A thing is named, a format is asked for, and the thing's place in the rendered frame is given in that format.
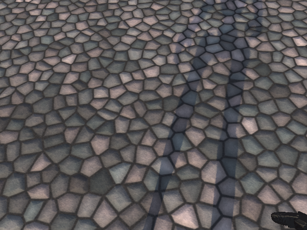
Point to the robot right hand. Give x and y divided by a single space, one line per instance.
292 220

